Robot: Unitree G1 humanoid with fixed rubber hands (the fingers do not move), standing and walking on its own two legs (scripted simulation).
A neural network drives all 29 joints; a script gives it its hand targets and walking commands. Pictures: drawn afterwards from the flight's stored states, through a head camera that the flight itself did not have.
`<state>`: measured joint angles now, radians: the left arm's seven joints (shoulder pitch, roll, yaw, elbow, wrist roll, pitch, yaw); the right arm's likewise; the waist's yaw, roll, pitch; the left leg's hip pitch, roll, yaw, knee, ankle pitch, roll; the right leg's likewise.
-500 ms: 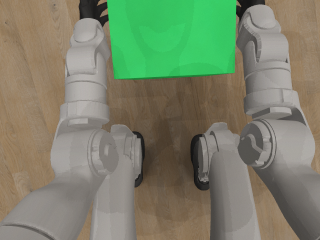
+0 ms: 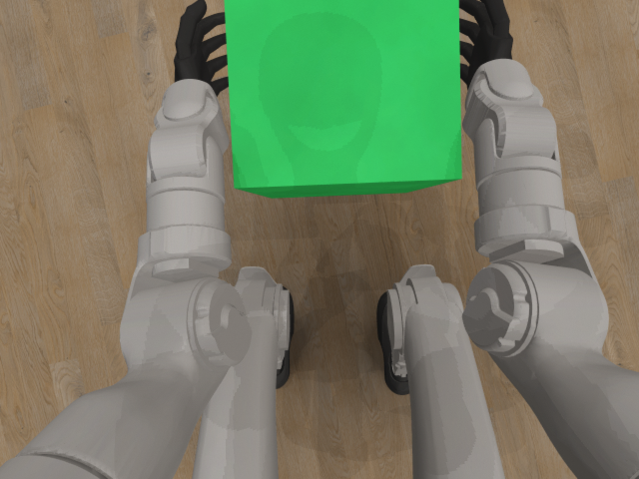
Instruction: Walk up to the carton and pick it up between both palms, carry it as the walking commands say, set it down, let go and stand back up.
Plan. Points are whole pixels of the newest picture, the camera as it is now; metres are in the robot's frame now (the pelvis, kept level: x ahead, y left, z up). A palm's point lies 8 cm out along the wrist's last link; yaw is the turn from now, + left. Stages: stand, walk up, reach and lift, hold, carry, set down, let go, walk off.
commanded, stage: reach and lift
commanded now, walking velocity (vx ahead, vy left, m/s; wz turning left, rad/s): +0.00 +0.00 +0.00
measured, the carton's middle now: (338, 109) +0.51 +0.00 -0.15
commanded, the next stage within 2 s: none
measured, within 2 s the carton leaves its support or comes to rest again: neither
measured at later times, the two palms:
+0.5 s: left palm (166, 74) +0.49 +0.15 -0.01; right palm (520, 50) +0.50 -0.15 +0.00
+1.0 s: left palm (120, 61) +0.47 +0.15 +0.07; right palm (573, 32) +0.48 -0.15 +0.07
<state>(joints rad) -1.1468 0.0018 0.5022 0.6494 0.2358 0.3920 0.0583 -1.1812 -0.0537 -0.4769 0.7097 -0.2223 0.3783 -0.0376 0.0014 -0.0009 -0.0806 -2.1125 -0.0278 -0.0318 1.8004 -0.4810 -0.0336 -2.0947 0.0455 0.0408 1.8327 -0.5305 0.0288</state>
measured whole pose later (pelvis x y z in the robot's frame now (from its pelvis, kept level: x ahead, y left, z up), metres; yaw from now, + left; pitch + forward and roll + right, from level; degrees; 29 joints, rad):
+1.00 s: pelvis +0.03 +0.00 +0.11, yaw +0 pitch +39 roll +0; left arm -0.85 -0.10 0.48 0.56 0.27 0.40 0.04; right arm -0.88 0.06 -0.48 0.63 -0.26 0.38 -0.01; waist 0.00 0.00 -0.21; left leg -1.68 -0.03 -0.04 1.44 -0.45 -0.02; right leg -1.65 0.04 0.04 1.46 -0.49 0.02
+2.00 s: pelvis +0.06 +0.00 +0.25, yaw +0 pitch +24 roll +0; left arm -0.55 -0.19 0.46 0.44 0.34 0.39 -0.02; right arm -0.59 0.17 -0.46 0.48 -0.35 0.38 0.04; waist 0.00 0.00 -0.11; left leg -0.98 -0.02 -0.04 0.85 -0.28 -0.01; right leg -0.96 0.02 0.05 0.87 -0.32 0.01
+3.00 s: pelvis +0.09 +0.00 +0.31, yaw +0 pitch -4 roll +0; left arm -0.34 -0.17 0.29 0.32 0.31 0.66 -0.02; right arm -0.34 0.17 -0.30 0.33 -0.32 0.64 0.02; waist 0.01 0.00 0.00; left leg -0.14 -0.01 -0.05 0.38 -0.17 -0.01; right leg -0.13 0.01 0.05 0.40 -0.21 0.01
